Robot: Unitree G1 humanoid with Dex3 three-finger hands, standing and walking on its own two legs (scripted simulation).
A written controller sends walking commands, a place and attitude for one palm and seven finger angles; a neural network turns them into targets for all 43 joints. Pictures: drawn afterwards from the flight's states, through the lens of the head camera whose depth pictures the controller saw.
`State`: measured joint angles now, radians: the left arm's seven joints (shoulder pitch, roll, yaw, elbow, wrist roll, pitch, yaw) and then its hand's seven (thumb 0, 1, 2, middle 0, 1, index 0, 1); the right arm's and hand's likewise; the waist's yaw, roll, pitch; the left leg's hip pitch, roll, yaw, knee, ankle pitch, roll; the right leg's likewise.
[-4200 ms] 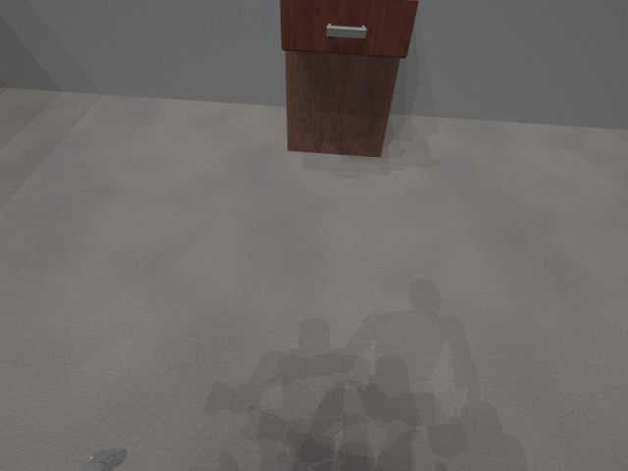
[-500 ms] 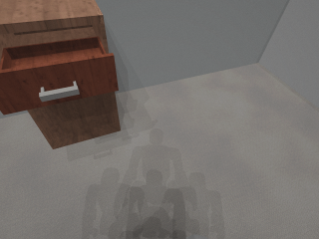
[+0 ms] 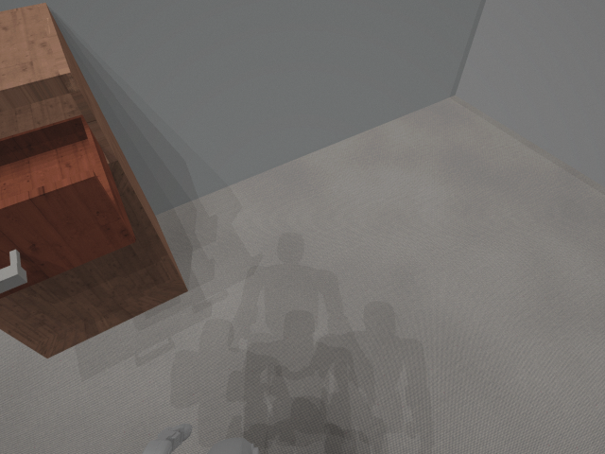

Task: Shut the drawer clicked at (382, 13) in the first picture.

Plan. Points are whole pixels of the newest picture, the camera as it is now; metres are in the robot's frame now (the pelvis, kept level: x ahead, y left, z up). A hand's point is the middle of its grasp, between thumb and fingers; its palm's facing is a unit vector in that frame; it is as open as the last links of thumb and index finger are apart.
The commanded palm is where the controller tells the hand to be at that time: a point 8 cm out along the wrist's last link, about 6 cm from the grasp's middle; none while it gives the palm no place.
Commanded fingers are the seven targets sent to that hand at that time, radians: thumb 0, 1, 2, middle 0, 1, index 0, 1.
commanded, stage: turn to face it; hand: left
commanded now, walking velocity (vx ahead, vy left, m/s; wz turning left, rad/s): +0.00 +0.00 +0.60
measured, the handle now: out of the picture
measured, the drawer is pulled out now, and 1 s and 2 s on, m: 0.29 0.29 0.29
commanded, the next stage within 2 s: take the last steps up to it in 0.76 s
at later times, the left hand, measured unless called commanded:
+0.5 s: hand out of the picture +0.05 +0.26 -0.16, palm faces +0.32 -0.91 -0.28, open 7.4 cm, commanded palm none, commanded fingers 0.00 0.90 0.90 -0.20 -0.30 -0.20 -0.30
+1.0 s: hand out of the picture -0.03 +0.14 -0.15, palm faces +0.52 -0.82 -0.25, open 7.3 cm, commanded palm none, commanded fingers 0.00 0.90 0.90 -0.20 -0.30 -0.20 -0.30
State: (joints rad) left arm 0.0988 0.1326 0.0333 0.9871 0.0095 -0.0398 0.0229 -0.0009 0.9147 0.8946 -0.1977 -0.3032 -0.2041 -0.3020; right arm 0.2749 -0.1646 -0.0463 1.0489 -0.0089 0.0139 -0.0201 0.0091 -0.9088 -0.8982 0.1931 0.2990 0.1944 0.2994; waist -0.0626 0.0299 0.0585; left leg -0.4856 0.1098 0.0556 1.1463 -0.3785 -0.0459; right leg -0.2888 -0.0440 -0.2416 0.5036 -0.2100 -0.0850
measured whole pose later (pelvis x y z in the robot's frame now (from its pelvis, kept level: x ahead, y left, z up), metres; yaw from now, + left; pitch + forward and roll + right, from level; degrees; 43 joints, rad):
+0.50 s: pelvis +0.04 +0.03 +0.00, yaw +16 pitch +0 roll -1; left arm 0.19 0.26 0.09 0.95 0.01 0.06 0.02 0.01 0.91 0.90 -0.19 -0.30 -0.20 -0.30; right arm 0.22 -0.20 -0.05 0.93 -0.02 0.03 -0.01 0.01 -0.90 -0.90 0.20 0.30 0.20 0.30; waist -0.01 0.00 0.07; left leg -0.31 0.01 0.05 0.51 -0.21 0.04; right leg -0.47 -0.09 -0.03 1.04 -0.43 0.08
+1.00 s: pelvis +0.04 -0.04 +0.01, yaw +28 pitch -2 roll +2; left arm 0.29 0.16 0.03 0.97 0.02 -0.01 0.02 0.01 0.91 0.89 -0.20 -0.30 -0.21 -0.30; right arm 0.18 -0.24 -0.07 0.99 -0.02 0.08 0.02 0.01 -0.91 -0.90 0.19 0.30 0.19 0.30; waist 0.03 0.02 0.04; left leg -0.38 0.04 0.01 0.95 -0.40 -0.06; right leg -0.20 -0.09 -0.19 0.46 -0.23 -0.03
